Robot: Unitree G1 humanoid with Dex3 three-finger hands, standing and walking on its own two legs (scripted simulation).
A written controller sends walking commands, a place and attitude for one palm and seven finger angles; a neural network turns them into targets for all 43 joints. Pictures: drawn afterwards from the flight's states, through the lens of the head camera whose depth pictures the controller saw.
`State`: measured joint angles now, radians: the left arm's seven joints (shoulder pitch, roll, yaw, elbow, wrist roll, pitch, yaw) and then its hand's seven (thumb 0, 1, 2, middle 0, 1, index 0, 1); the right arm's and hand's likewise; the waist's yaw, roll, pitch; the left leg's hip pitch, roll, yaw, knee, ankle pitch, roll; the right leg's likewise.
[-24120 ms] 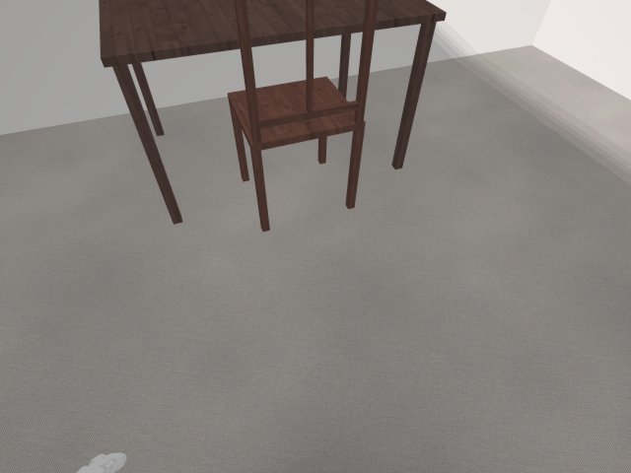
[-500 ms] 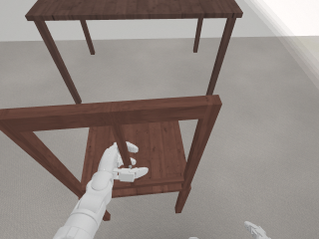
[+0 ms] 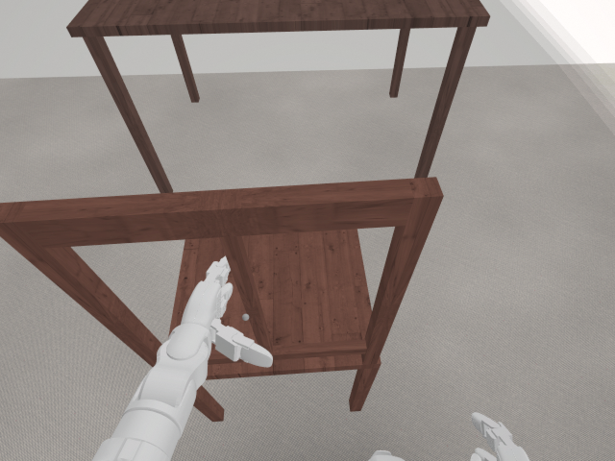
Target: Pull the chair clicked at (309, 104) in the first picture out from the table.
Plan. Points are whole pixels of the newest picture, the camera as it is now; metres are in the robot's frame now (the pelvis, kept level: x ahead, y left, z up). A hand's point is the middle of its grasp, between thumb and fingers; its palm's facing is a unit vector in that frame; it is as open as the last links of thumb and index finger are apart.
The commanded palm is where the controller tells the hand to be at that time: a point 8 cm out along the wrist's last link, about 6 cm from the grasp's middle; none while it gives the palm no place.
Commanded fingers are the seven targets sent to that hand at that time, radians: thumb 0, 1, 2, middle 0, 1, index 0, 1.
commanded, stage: draw the fingers out of the gap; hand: left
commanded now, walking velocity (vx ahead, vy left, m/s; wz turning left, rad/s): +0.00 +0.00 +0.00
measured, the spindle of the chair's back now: (253, 306) +0.33 +0.09 -0.02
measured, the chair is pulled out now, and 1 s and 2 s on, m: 0.71 0.71 0.71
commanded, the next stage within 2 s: draw the hand back to the body in 0.82 s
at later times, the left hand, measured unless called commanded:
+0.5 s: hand (228, 372) +0.24 +0.11 -0.03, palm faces -0.10 -0.99 -0.11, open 17.5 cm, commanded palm +0.23 +0.16 -0.01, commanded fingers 0.00 -0.55 0.20 0.00 0.00 0.00 0.00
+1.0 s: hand (217, 425) +0.18 +0.11 -0.02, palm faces -0.05 -1.00 -0.04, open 17.5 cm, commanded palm +0.16 +0.17 +0.00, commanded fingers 0.00 -0.55 0.20 0.00 0.00 0.00 0.00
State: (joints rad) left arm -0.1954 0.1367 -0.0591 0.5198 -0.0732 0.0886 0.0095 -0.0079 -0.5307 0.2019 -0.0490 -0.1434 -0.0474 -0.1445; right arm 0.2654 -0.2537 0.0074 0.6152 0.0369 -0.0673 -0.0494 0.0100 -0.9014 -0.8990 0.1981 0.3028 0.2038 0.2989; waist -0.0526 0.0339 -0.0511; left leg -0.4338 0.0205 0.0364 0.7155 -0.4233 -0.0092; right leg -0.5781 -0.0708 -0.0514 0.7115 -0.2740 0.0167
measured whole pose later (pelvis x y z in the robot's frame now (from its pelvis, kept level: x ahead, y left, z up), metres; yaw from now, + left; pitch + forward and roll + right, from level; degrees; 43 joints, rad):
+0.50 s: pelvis +0.00 +0.00 -0.01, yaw +2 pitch +8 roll +0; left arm 0.18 0.16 -0.12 0.12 -0.06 0.15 -0.01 -0.01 -0.53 0.20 -0.01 0.00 0.00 0.00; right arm 0.23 -0.26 0.02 0.53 0.04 -0.10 -0.07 0.01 -0.90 -0.90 0.20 0.30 0.20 0.30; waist -0.04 0.03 -0.07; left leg -0.45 0.02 0.01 0.79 -0.47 -0.01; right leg -0.58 -0.08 -0.08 0.78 -0.32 0.02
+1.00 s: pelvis +0.00 +0.01 -0.02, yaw +2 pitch +9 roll -1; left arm 0.52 0.17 -0.17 -0.22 -0.08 0.13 0.01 -0.01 -0.53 0.20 0.00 0.00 0.00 0.00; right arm 0.25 -0.24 0.03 0.47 0.03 -0.14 -0.09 0.01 -0.90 -0.90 0.20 0.30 0.20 0.30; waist -0.03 0.04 -0.09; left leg -0.55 0.01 -0.01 0.92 -0.52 0.00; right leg -0.66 -0.10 -0.09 0.88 -0.37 0.03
